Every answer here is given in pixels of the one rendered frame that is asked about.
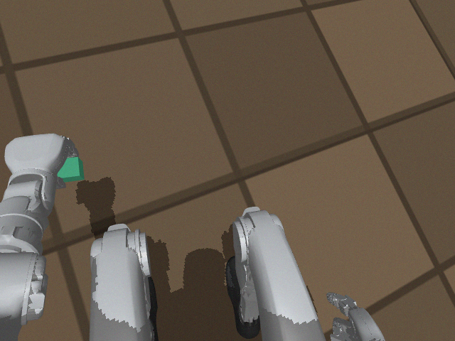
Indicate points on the small box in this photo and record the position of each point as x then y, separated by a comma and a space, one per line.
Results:
72, 170

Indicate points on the right robot foot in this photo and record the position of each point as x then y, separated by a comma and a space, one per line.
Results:
245, 329

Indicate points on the left robot arm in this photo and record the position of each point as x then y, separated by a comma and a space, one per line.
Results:
27, 202

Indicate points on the right robot hand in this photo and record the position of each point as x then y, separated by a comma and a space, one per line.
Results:
361, 326

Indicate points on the left robot hand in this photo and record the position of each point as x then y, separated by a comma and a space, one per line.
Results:
46, 152

